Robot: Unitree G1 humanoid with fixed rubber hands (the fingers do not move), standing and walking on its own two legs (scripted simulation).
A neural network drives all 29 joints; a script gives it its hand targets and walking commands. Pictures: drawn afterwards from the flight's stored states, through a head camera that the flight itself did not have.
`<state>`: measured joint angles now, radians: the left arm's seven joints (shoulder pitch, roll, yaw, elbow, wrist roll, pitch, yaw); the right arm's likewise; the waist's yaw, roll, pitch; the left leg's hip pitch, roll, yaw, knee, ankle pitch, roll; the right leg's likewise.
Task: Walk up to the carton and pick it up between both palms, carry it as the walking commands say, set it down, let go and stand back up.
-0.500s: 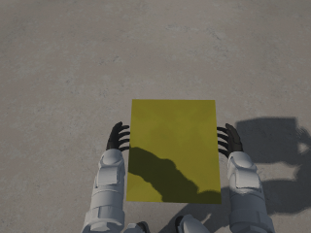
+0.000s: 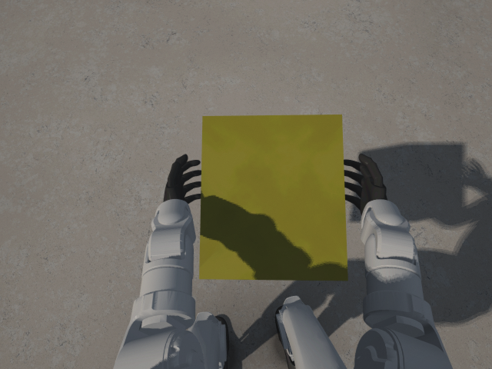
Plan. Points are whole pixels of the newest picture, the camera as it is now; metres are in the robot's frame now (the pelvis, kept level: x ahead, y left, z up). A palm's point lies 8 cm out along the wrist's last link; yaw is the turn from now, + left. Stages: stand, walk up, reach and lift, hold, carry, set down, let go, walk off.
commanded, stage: set down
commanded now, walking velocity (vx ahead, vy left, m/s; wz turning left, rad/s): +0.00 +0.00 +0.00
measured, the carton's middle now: (270, 198) +0.42 -0.08 -0.14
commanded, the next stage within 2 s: none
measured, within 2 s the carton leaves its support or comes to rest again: neither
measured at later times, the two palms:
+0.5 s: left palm (189, 199) +0.44 +0.08 -0.15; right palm (351, 201) +0.39 -0.24 -0.14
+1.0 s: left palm (201, 201) +0.47 +0.06 -0.24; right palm (342, 204) +0.41 -0.25 -0.23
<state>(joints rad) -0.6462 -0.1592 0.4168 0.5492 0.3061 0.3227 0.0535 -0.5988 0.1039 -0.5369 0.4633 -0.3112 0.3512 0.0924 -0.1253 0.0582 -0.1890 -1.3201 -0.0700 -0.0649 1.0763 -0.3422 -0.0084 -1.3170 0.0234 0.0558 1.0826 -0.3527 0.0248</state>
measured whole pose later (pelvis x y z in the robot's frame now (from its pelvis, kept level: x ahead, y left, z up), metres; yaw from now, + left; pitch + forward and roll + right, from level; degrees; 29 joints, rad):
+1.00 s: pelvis -0.03 +0.00 -0.16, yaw +1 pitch +47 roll +0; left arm -1.04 -0.02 0.39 0.76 0.20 0.30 0.16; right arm -0.93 -0.07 -0.50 0.64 -0.20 0.35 0.04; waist -0.12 0.09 -0.20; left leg -2.01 -0.10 -0.06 1.66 -0.47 -0.04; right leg -2.00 0.04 0.04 1.67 -0.49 0.03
